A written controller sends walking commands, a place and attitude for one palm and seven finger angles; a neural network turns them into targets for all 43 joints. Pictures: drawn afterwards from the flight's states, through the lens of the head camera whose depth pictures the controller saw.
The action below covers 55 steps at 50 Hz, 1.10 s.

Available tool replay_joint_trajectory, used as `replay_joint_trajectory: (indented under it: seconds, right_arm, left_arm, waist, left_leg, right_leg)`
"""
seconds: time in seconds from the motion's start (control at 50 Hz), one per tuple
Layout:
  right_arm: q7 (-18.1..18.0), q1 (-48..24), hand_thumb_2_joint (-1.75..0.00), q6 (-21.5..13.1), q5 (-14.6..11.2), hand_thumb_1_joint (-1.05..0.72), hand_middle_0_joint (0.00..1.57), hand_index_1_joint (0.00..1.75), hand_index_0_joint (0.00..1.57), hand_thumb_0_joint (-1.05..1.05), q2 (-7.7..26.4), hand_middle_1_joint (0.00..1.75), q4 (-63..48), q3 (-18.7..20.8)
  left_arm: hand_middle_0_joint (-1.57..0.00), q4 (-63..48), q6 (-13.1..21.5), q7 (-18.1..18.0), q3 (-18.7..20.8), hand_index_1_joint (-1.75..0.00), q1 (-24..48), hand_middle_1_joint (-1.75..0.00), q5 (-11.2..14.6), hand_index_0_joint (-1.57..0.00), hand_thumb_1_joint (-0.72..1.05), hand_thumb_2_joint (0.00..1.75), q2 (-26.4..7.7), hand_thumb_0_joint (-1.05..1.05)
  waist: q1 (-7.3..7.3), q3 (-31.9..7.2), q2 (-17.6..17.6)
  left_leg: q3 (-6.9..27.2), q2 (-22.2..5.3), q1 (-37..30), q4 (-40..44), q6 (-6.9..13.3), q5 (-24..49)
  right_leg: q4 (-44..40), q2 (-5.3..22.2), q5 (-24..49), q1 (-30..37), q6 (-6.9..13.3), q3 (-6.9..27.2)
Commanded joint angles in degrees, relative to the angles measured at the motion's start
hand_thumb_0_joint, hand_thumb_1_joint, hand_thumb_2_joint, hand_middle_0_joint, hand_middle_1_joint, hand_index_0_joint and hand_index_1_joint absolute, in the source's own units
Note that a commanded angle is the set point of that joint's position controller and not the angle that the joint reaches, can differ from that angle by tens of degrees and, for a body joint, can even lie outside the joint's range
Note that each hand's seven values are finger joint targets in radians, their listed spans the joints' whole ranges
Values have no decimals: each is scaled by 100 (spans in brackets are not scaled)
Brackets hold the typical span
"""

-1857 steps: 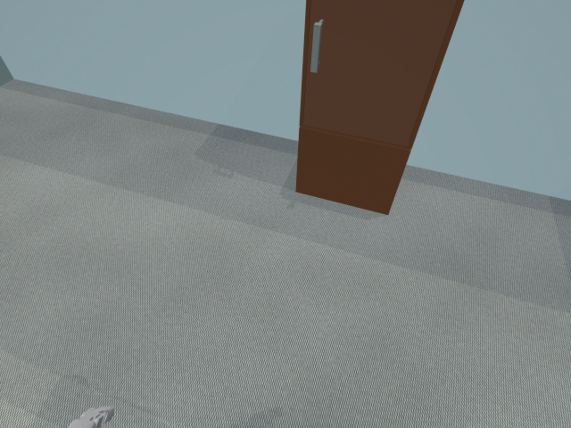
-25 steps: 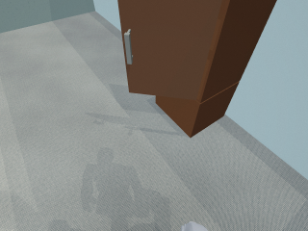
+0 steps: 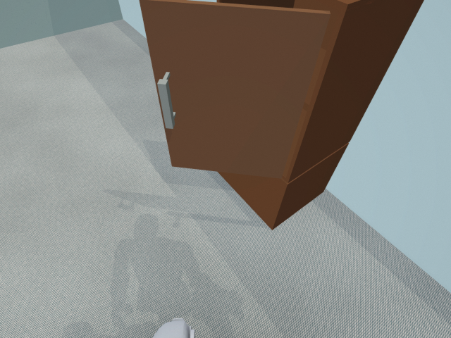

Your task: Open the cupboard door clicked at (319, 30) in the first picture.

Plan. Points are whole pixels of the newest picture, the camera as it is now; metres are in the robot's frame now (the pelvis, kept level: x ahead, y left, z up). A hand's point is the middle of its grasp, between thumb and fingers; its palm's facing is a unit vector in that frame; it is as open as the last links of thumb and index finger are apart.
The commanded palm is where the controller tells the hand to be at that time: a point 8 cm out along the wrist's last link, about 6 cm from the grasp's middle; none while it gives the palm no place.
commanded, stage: take the last steps up to it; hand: left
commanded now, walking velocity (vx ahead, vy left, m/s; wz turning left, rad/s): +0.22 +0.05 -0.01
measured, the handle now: (168, 101) +0.72 +0.22 -0.02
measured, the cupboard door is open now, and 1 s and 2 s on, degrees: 46 46 46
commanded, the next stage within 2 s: come to a stop and stand still in 0.14 s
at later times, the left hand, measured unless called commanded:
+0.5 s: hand (124, 306) +0.20 +0.23 -0.18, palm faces +0.01 -0.98 -0.19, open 7.3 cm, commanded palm none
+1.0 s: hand (118, 330) +0.16 +0.24 -0.19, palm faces +0.05 -0.98 -0.18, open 7.4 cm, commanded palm none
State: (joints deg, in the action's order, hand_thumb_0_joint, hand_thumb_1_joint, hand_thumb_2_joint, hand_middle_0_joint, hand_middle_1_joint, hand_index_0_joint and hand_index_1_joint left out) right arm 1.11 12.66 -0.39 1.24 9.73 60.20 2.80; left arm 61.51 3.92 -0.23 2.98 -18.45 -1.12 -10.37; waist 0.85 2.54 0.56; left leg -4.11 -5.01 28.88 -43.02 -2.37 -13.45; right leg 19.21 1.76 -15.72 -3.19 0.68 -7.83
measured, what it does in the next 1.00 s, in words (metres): walks ahead: left foot, then right foot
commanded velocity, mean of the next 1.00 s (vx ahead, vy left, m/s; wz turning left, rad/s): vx -0.07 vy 0.01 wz -0.01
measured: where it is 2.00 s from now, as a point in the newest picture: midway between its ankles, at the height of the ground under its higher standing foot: outside the picture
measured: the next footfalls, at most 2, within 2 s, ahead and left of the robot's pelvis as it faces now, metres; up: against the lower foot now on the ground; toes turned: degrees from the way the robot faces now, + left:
left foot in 0.10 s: +0.19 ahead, +0.14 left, +0.00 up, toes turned +6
right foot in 0.58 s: +0.13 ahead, -0.07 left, +0.00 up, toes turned -3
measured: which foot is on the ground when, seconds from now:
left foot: up 0.00-0.08, down 0.10-0.62, up 0.64-0.92, down 0.94-1.00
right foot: down 0.00-0.12, up 0.14-0.56, down 0.58-1.00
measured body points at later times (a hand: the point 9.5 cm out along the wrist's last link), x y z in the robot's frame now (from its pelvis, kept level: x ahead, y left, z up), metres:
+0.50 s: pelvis +0.13 +0.05 -0.01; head +0.15 +0.06 +0.44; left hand +0.20 +0.29 -0.16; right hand +0.15 -0.18 -0.16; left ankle +0.15 +0.13 -0.75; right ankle +0.14 -0.08 -0.72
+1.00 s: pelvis +0.11 +0.05 -0.01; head +0.13 +0.08 +0.44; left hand +0.16 +0.29 -0.18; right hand +0.17 -0.19 -0.15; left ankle +0.11 +0.15 -0.75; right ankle +0.12 -0.08 -0.74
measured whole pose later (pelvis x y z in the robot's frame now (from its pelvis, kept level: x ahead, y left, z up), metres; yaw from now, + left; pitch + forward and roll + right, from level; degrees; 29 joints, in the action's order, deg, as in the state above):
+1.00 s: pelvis +0.11 +0.05 -0.01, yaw -1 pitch -1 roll +0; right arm -1.4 10.9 1.7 1.0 9.7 58.4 1.7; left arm 59.0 -2.4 -1.3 2.5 -11.6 -0.7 -11.7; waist 1.7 2.9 3.4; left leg -2.0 0.9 12.8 -30.3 2.0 -16.3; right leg 32.5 2.8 -18.9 -15.5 -0.8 -3.2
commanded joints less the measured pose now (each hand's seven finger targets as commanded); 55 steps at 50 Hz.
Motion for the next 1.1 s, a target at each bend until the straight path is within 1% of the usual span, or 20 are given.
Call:
replay_joint_trajectory:
  seconds: [0.0,0.06,0.08,0.1,0.14,0.2,0.26,0.44,0.5,0.54,0.58,0.6,0.66,0.8,0.86,0.9,0.92,0.94,1.0,1.08]
  right_arm:
    - [83,-290,-90,-199,5,-90,20,30,20,0,195,30,-474,39]
    - [-29,826,-90,-294,59,-90,20,30,20,0,678,30,-144,132]
    - [-112,1518,-90,-330,142,-90,20,30,20,0,1276,30,-2,254]
    - [-196,1923,-90,-274,89,-90,20,30,20,0,1522,30,29,282]
    - [-229,1138,-90,-242,58,-90,20,30,20,0,1215,30,-175,180]
    - [-266,483,-90,-316,25,-90,20,30,20,0,697,30,-329,-4]
    - [-315,306,-90,-349,13,-90,20,30,20,0,584,30,-325,-86]
    - [-427,399,-90,-10,42,-90,20,30,20,0,883,30,-181,75]
    - [-427,470,-90,39,1,-90,20,30,20,0,1009,30,-133,163]
    - [-403,500,-90,84,-38,-90,20,30,20,0,879,30,-184,181]
    - [-325,625,-90,150,-88,-90,20,30,20,0,498,30,-242,144]
    - [-304,505,-90,219,-94,-90,20,30,20,0,371,30,-296,114]
    - [-316,144,-90,318,-82,-90,20,30,20,0,393,30,-364,114]
    - [-221,24,-90,276,-92,-90,20,30,20,0,368,30,-372,62]
    - [-217,417,-90,219,-82,-90,20,30,20,0,348,30,-244,43]
    - [-236,495,-90,113,-39,-90,20,30,20,0,705,30,-251,72]
    - [-264,322,-90,101,5,-90,20,30,20,0,1011,30,-352,94]
    - [-284,64,-90,139,26,-90,20,30,20,0,1042,30,-449,85]
    - [-312,-272,-90,105,42,-90,20,30,20,0,933,30,-504,23]
    - [-334,-149,-90,27,-29,-90,20,30,20,0,842,30,-380,-30]
  left_arm:
    - [-20,-70,50,-12,143,-30,-240,-30,-18,-20,90,90,-825,0]
    - [-20,-63,-21,7,101,-30,-217,-30,11,-20,90,90,-665,0]
    - [-20,-147,-45,17,43,-30,-459,-30,54,-20,90,90,-389,0]
    - [-20,-330,-42,4,-21,-30,-318,-30,62,-20,90,90,-322,0]
    - [-20,-411,-93,-16,-15,-30,110,-30,18,-20,90,90,-354,0]
    - [-20,-236,-242,54,0,-30,-99,-30,-46,-20,90,90,-178,0]
    - [-20,-133,-354,10,-38,-30,-387,-30,11,-20,90,90,-58,0]
    - [-20,-551,-627,-79,31,-30,308,-30,-14,-20,90,90,-405,0]
    - [-20,-641,-614,-99,76,-30,264,-30,5,-20,90,90,-471,0]
    - [-20,-658,-529,-130,109,-30,158,-30,-4,-20,90,90,-665,0]
    - [-20,-677,-463,-157,143,-30,236,-30,-27,-20,90,90,-1074,0]
    - [-20,-686,-437,-176,123,-30,250,-30,-5,-20,90,90,-1108,0]
    - [-20,-715,-416,-266,127,-30,469,-30,-3,-20,90,90,-925,0]
    - [-20,-666,-393,-232,188,-30,463,-30,-23,-20,90,90,-1092,0]
    - [-20,-632,-411,-191,180,-30,643,-30,2,-20,90,90,-1087,0]
    - [-20,-666,-468,-135,99,-30,659,-30,78,-20,90,90,-734,0]
    - [-20,-690,-506,-123,41,-30,600,-30,95,-20,90,90,-483,0]
    - [-20,-653,-540,-121,16,-30,672,-30,57,-20,90,90,-451,0]
    - [-20,-459,-648,-66,-5,-30,558,-30,-20,-20,90,90,-452,0]
    - [-20,-277,-506,-46,-67,-30,287,-30,9,-20,90,90,-468,0]
  waist:
    - [-1,177,804]
    - [-551,-220,-133]
    - [-708,-813,-1332]
    - [-791,-1174,-1716]
    - [-510,-424,-706]
    - [-111,212,-850]
    - [113,-197,-419]
    - [-113,-164,-761]
    - [-54,-356,-804]
    - [-31,-439,-398]
    - [-129,-627,816]
    - [-31,-706,991]
    - [-3,-551,981]
    - [86,-544,900]
    - [-120,-455,762]
    - [-127,-385,-296]
    - [-34,-316,-1193]
    - [8,-109,-1179]
    - [66,456,-1074]
    - [107,-82,-520]
  left_leg:
    - [-191,181,-496,829,118,205]
    - [-50,181,-2682,1572,330,434]
    - [1655,-1163,-3682,1836,872,625]
    - [2795,-1943,-3866,2529,1402,911]
    - [2385,-1846,-2463,2860,1471,180]
    - [1348,-1281,-1168,3286,1089,-44]
    - [767,-1099,-1134,3128,1007,1470]
    - [897,-1355,-1609,2337,1196,3098]
    - [867,-1216,-1808,1940,1022,3519]
    - [636,-788,-1631,1446,661,2850]
    - [-195,201,-991,465,112,18]
    - [-71,484,-818,-432,46,-1668]
    - [465,477,-189,-1696,16,-1910]
    - [237,521,-747,103,-114,-1316]
    - [120,593,-1821,1594,-50,-229]
    - [1005,-221,-2390,2318,307,576]
    - [1766,-941,-1822,2657,724,661]
    - [1775,-1132,-1055,2921,947,-9]
    - [1574,-723,-640,3272,875,-900]
    - [1122,-397,-1367,2684,734,169]
  right_leg:
    - [-485,1461,1520,-299,661,822]
    - [1311,950,1541,-1357,339,367]
    - [2889,251,-172,-2370,47,-126]
    - [4425,-135,-1930,-2832,-10,98]
    - [5435,311,-1422,-3118,95,620]
    - [5017,554,-456,-2685,-23,720]
    - [4132,498,-126,-2139,-153,772]
    - [2273,112,-705,-1632,-146,519]
    - [1418,47,67,-1193,-76,509]
    - [696,287,1874,-720,66,871]
    - [592,1671,4164,-415,749,1859]
    - [311,2011,4580,-415,1157,2014]
    - [410,1750,5203,-154,1245,1723]
    - [319,1515,3956,44,995,1619]
    - [416,1286,2387,-698,630,1496]
    - [901,602,520,-1580,118,1087]
    - [1171,249,-419,-1446,-127,685]
    - [1486,203,-806,-1024,-155,599]
    - [1797,101,-665,-1074,-50,678]
    - [737,124,147,-739,-27,849]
